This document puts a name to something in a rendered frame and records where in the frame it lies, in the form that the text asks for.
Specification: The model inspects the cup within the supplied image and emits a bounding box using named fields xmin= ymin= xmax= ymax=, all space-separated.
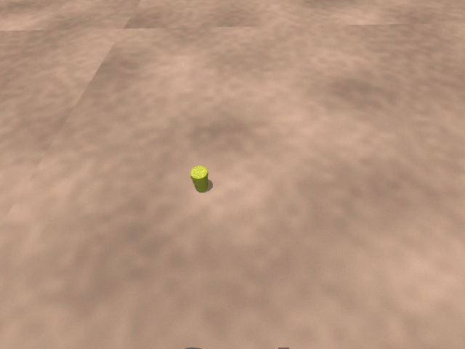
xmin=190 ymin=165 xmax=208 ymax=192

